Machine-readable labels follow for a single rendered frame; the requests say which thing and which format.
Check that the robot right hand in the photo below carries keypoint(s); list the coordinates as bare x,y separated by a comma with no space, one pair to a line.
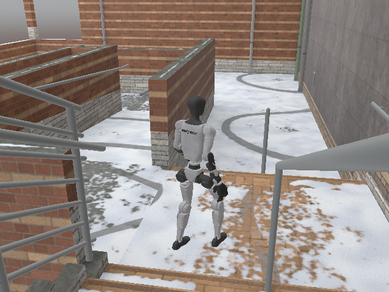
221,190

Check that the robot torso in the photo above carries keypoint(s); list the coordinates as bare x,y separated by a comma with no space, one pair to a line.
192,141

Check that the robot left forearm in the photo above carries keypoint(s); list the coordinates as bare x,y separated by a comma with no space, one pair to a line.
179,151

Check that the robot right upper arm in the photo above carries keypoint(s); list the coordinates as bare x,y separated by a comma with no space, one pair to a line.
209,133

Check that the robot left upper arm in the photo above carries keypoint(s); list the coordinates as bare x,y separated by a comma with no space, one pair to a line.
177,136

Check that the robot right forearm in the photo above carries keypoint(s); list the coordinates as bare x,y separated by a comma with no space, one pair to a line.
212,170

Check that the left robot thigh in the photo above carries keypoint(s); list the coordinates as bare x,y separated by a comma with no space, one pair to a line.
186,190

